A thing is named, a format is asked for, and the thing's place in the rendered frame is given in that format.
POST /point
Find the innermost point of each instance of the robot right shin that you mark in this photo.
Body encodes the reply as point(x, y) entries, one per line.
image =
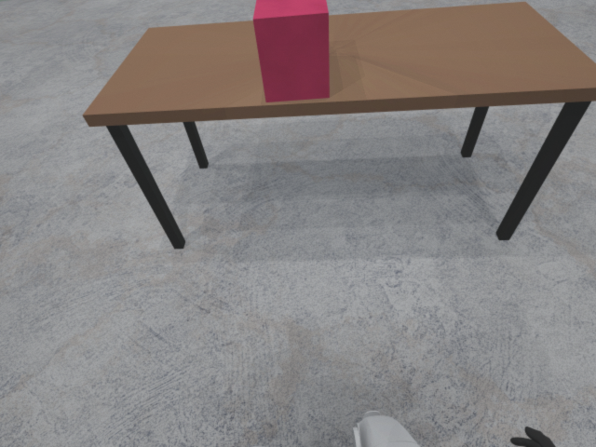
point(370, 413)

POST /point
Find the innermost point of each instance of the carton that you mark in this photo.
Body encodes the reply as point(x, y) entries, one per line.
point(293, 45)

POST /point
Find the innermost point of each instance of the table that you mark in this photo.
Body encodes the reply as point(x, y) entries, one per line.
point(402, 60)

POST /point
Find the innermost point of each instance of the robot right hand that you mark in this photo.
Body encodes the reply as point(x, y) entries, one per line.
point(537, 439)

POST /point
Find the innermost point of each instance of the robot right thigh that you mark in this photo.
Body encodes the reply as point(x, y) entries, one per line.
point(381, 431)

